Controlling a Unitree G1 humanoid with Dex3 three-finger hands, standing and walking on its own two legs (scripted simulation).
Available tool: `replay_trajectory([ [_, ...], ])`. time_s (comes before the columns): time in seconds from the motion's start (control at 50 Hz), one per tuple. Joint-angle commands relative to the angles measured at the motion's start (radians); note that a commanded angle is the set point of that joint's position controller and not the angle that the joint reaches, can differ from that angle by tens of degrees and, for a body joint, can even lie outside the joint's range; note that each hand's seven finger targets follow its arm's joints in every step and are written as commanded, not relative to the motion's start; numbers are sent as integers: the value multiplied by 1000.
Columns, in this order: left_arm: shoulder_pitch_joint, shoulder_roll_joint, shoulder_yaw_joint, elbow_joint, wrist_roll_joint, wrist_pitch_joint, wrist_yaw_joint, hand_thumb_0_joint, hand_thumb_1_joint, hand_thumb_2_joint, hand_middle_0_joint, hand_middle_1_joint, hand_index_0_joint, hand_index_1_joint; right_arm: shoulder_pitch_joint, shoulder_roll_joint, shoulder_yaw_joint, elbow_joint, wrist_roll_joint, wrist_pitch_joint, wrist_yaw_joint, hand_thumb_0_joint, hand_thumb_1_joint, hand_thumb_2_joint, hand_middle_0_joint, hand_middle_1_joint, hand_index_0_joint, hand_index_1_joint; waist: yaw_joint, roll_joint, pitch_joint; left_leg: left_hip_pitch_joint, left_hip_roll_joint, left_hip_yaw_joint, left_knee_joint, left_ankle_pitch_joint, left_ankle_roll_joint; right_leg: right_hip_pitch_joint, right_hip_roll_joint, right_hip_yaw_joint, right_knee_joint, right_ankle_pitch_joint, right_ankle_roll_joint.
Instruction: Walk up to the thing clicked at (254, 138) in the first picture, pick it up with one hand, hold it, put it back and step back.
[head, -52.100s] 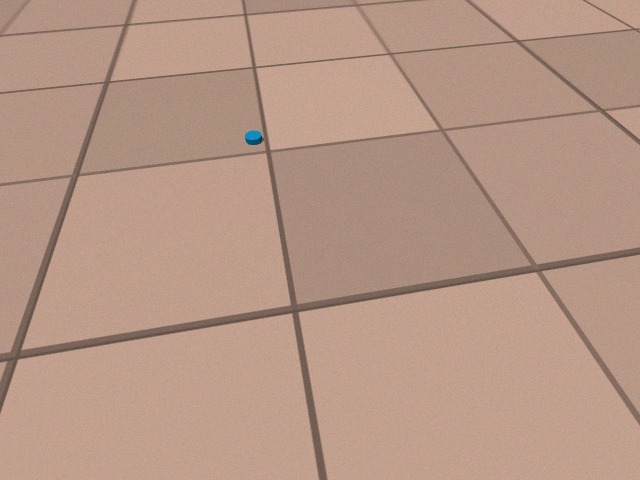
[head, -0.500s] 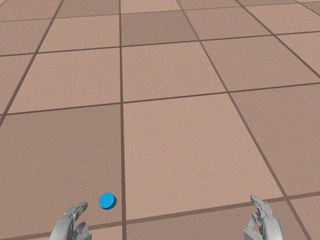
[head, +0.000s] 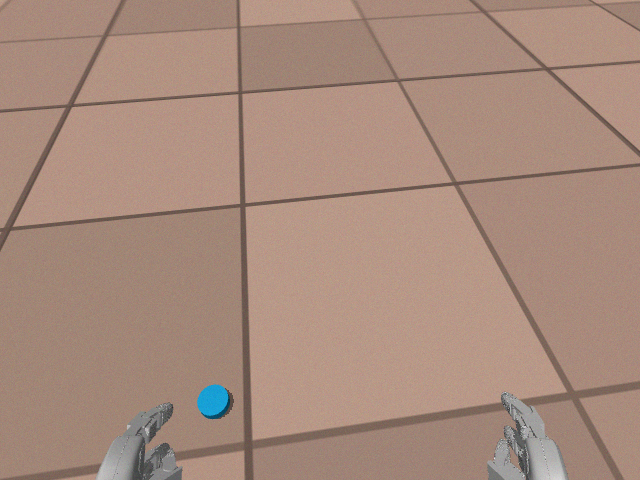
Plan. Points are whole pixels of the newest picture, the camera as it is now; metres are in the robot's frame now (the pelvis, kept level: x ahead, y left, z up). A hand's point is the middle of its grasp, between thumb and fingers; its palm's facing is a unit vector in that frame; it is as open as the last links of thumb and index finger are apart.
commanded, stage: home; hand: left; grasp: from above
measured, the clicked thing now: (213, 401) +0.47 +0.32 -0.70
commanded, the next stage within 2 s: stand in 0.42 s
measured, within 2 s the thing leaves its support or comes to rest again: neither
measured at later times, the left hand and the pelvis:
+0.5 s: hand (178, 474) +0.17 +0.18 -0.04, palm faces +0.04 -0.98 -0.21, open 7.4 cm; pelvis +0.00 +0.00 +0.00, yaw +0 degrees
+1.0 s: hand out of the picture +0.07 +0.24 -0.10, palm faces +0.04 -0.94 -0.33, open 7.4 cm; pelvis +0.00 +0.01 +0.05, yaw +0 degrees
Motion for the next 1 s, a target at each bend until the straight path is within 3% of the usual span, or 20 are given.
replay_trajectory([
  [0.0, -14, 106, 62, -182, 8, -47, 4, 0, 900, 900, -200, -300, -200, -300, -68, -127, -54, -157, 2, -57, -9, 0, -900, -900, 200, 300, 200, 300, -1, -1, -66, 78, -19, 5, -168, 170, 22, 43, 19, -3, -152, 141, -4],
  [0.02, -27, 133, 82, -223, 9, -54, 7, 0, 900, 900, -200, -300, -200, -300, -75, -129, -57, -169, 2, -59, -10, 0, -900, -900, 200, 300, 200, 300, 8, 5, -98, 89, -17, 4, -164, 191, 21, 60, 19, -4, -148, 158, -6],
  [0.04, -9, 115, 59, -194, 10, -54, 6, 0, 900, 900, -200, -300, -200, -300, -69, -133, -59, -165, 1, -57, -9, 0, -900, -900, 200, 300, 200, 300, -4, -13, -101, 94, -17, 2, -160, 217, 22, 67, 20, -6, -140, 183, -6],
  [0.06, -10, 126, 70, -214, 11, -54, 8, 0, 900, 900, -200, -300, -200, -300, -68, -129, -58, -168, 0, -58, -10, 0, -900, -900, 200, 300, 200, 300, 5, -11, -114, 95, -17, 2, -154, 239, 22, 71, 20, -5, -137, 202, -6],
  [0.18, -1, 95, 48, -184, 8, -50, 5, 0, 900, 900, -200, -300, -200, -300, -65, -122, -51, -158, 1, -54, -6, 0, -900, -900, 200, 300, 200, 300, 1, 3, -62, 75, -16, -6, -172, 177, 19, 40, 22, -8, -141, 148, -6],
  [0.26, -19, 129, 74, -236, 5, -54, 6, 0, 900, 900, -200, -300, -200, -300, -66, -131, -59, -171, 3, -52, -6, 0, -900, -900, 200, 300, 200, 300, 5, 21, -114, 105, -16, -1, -159, 239, 17, 64, 22, -6, -131, 196, -8],
  [0.34, 10, 78, 39, -157, 7, -50, 4, 0, 900, 900, -200, -300, -200, -300, -61, -121, -51, -157, 1, -49, -3, 0, -900, -900, 200, 300, 200, 300, -3, -3, -61, 79, -13, -10, -166, 217, 16, 39, 24, -10, -129, 178, -7],
  [0.38, -21, 119, 76, -213, 5, -56, 6, 0, 900, 900, -200, -300, -200, -300, -64, -131, -59, -164, 2, -46, -2, 0, -900, -900, 200, 300, 200, 300, 4, 17, -99, 96, -11, -9, -163, 244, 14, 56, 23, -9, -124, 195, -9],
  [0.44, -11, 127, 69, -219, 10, -59, 9, 0, 900, 900, -200, -300, -200, -300, -62, -134, -62, -173, 1, -41, -3, 0, -900, -900, 200, 300, 200, 300, -2, 0, -129, 108, -16, -2, -143, 294, 18, 78, 22, -8, -123, 245, -7],
  [0.46, -20, 123, 66, -212, 8, -57, 9, 0, 900, 900, -200, -300, -200, -300, -66, -130, -58, -171, 3, -43, -4, 0, -900, -900, 200, 300, 200, 300, -2, -15, -84, 91, -18, 2, -144, 253, 22, 60, 19, -3, -138, 218, -5],
  [0.48, 5, 90, 44, -167, 9, -53, 6, 0, 900, 900, -200, -300, -200, -300, -58, -119, -52, -160, 0, -45, -4, 0, -900, -900, 200, 300, 200, 300, -11, -25, -76, 87, -20, 5, -142, 248, 23, 61, 19, -2, -138, 215, -4],
  [0.5, -301, 175, 59, 184, 127, -255, 41, 0, 900, 900, -200, -300, -200, -300, -141, -226, -95, 85, -124, 64, 56, 0, -900, -900, 200, 300, 200, 300, 73, -64, 140, 122, 22, -28, -227, 377, 63, 216, -61, 91, -189, 204, -46],
  [0.52, -218, 207, 79, 331, 129, -322, 35, 0, 900, 900, -200, -301, -200, -301, -146, -232, -108, 99, -126, 106, 83, 0, -901, -900, 200, 300, 200, 300, 69, -124, 55, 194, 11, 2, -222, 398, 69, 242, -83, 149, -223, 209, -77],
  [0.54, -212, 222, 79, 381, 136, -355, 30, 0, 900, 900, -200, -300, -200, -301, -135, -230, -106, 92, -125, 125, 102, 0, -900, -900, 200, 300, 200, 300, 52, -141, 32, 230, 4, 6, -223, 374, 69, 228, -97, 185, -245, 203, -92],
  [0.56, -243, 220, 70, 407, 132, -374, 21, 0, 900, 900, -200, -300, -200, -301, -113, -228, -102, 92, -126, 137, 116, 0, -900, -900, 200, 300, 200, 300, 29, -88, 51, 224, 5, -14, -252, 328, 67, 215, -83, 181, -249, 195, -86],
  [0.58, -253, 218, 63, 449, 127, -391, 17, 0, 900, 900, -200, -300, -200, -301, -124, -216, -97, 107, -103, 142, 132, 0, -900, -900, 200, 300, 200, 300, 50, -41, 33, 253, 4, -29, -281, 303, 70, 276, -88, 163, -235, 226, -73],
  [0.64, -276, 215, 68, 568, 113, -408, 12, 0, 900, 900, -200, -300, -200, -301, -144, -210, -108, 155, -63, 151, 162, 0, -900, -900, 200, 300, 200, 300, 69, -94, 7, 319, 5, -21, -310, 329, 63, 302, -101, 162, -265, 262, -58],
  [0.7, -306, 207, 60, 688, 107, -426, 16, 0, 900, 900, -200, -300, -200, -301, -155, -207, -115, 214, -62, 165, 170, 0, -900, -900, 200, 300, 200, 300, 71, -62, 32, 353, 18, -42, -361, 311, 62, 325, -103, 143, -307, 248, -37],
  [0.78, -319, 202, 58, 808, 103, -448, 18, 0, 900, 900, -200, -300, -200, -301, -149, -215, -115, 271, -63, 179, 166, 0, -900, -900, 200, 300, 200, 300, 65, -19, 62, 391, 42, -69, -437, 393, 63, 385, -92, 116, -338, 331, -24],
  [0.98, -334, 231, 50, 1036, 93, -459, 23, 0, 900, 900, -200, -300, -200, -301, -152, -241, -107, 405, -45, 207, 153, 0, -900, -900, 200, 300, 200, 300, 55, -48, 144, 488, 51, -69, -583, 370, 43, 472, -111, 128, -516, 332, -25],
])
